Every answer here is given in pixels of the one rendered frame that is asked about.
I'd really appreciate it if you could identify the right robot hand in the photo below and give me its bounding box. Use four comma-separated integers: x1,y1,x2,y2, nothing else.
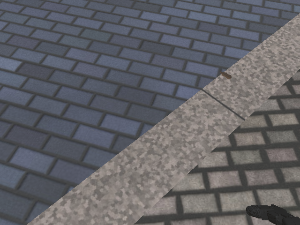
246,204,300,225

